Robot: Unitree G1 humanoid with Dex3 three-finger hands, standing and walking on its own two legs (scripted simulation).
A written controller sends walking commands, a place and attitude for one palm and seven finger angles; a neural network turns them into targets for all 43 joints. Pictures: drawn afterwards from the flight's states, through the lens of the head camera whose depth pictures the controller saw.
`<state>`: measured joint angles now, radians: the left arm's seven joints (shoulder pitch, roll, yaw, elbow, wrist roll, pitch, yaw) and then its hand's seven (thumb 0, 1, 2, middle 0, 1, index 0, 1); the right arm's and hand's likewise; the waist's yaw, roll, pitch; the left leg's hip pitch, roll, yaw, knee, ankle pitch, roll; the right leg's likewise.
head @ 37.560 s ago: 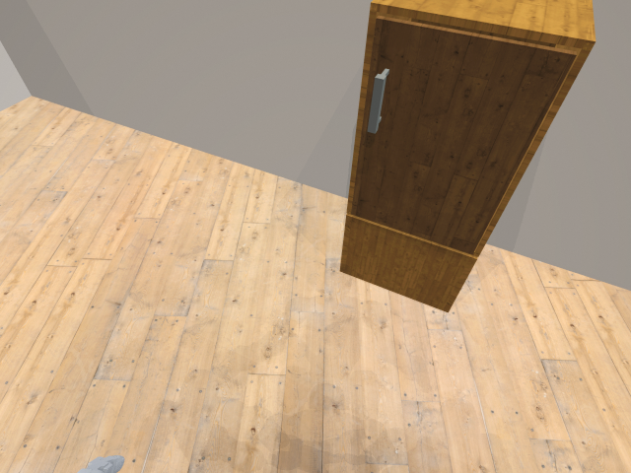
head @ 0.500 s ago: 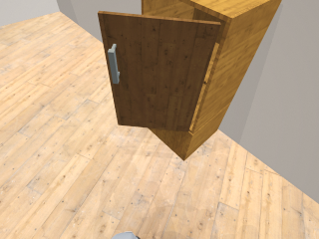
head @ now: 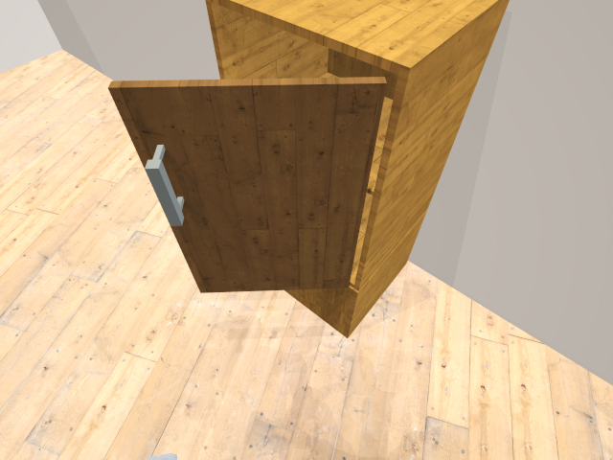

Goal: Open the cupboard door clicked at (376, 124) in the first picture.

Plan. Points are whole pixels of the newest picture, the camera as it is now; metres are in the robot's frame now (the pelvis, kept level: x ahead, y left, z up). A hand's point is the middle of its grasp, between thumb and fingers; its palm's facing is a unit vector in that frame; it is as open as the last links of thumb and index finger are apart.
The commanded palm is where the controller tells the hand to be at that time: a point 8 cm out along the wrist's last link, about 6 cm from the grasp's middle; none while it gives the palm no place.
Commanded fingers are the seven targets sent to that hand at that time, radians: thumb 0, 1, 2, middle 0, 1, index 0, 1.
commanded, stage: come to a stop and stand still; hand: left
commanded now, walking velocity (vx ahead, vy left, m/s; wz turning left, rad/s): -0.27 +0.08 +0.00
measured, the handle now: (168, 186) +0.53 +0.25 +0.02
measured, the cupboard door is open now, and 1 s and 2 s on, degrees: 42 42 42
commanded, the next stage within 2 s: none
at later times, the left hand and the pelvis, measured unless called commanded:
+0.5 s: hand out of the picture +0.02 +0.24 -0.16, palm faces +0.05 -0.96 -0.28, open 7.4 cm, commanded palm none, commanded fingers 0.00 0.90 0.90 -0.20 -0.30 -0.20 -0.30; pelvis -0.04 +0.03 -0.01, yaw +1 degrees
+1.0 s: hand out of the picture -0.11 +0.19 -0.17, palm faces +0.05 -0.98 -0.18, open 7.4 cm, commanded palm none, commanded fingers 0.00 0.90 0.90 -0.20 -0.30 -0.20 -0.30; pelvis -0.09 +0.03 +0.00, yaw +1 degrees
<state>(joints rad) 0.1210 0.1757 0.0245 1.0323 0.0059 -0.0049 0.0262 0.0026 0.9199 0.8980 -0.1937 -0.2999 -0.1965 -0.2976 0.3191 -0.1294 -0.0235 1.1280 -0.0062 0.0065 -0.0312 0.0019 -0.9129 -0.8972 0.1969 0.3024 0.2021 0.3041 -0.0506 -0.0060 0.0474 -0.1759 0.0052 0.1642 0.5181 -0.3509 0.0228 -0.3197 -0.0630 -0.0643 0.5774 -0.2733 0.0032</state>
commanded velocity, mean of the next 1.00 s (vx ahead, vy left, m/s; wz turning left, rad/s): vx -0.02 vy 0.01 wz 0.00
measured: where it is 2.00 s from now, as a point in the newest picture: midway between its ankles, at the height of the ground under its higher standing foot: outside the picture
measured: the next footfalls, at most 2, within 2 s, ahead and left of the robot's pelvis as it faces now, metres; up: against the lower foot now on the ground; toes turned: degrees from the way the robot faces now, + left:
right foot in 1.66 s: -0.05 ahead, -0.08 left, +0.00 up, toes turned +0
left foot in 1.86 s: -0.13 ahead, +0.15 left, +0.00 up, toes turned +1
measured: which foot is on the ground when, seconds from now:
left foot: down 0.00-1.00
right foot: down 0.00-1.00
